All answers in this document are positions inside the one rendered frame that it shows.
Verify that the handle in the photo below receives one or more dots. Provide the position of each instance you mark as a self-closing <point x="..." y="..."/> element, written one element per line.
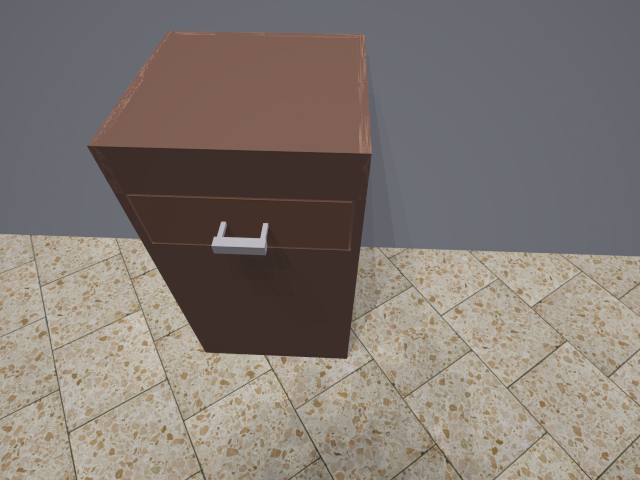
<point x="235" y="245"/>

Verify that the cabinet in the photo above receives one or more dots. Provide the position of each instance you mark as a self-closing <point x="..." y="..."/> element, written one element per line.
<point x="253" y="115"/>

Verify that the drawer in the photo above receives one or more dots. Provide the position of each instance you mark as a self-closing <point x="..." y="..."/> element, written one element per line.
<point x="292" y="222"/>

